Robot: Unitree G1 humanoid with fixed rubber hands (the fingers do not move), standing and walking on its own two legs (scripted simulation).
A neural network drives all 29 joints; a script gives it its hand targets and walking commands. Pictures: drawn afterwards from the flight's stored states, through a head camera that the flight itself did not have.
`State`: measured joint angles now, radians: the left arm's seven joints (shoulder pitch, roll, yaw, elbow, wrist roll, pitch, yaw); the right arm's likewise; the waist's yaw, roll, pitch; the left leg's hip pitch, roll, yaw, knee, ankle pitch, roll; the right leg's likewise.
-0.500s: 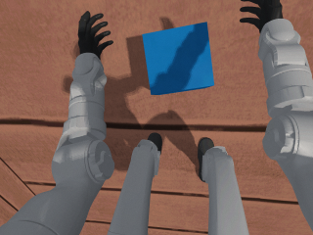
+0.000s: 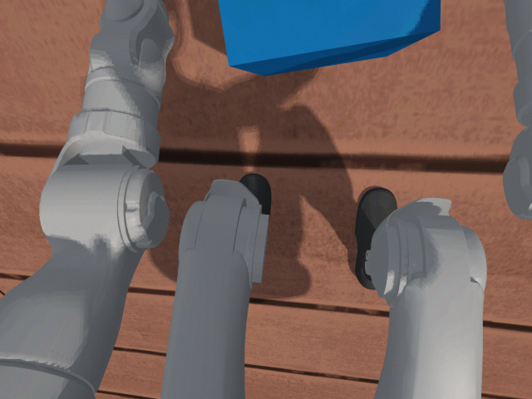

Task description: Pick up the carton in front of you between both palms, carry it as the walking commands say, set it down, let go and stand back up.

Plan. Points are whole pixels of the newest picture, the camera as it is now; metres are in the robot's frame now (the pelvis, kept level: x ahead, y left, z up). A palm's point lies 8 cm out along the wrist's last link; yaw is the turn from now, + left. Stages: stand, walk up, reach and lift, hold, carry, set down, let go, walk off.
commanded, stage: reach and lift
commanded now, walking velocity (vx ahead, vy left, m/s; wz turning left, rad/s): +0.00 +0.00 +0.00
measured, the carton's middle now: out of the picture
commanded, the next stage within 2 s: none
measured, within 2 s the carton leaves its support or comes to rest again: leaves its support in 0.94 s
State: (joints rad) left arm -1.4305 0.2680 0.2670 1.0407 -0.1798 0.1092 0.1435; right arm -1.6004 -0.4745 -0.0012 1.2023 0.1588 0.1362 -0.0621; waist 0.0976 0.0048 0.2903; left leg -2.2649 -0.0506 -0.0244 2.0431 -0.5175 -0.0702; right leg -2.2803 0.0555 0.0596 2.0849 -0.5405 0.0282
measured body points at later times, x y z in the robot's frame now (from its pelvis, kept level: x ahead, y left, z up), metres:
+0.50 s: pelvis +0.01 +0.00 -0.03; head +0.38 -0.02 +0.21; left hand +0.55 +0.19 -0.21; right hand +0.60 -0.15 -0.21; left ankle +0.12 +0.13 -0.36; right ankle +0.11 -0.12 -0.36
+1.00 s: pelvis +0.02 +0.00 -0.03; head +0.38 -0.02 +0.22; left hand +0.56 +0.17 -0.19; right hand +0.59 -0.13 -0.20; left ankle +0.12 +0.13 -0.36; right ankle +0.11 -0.12 -0.36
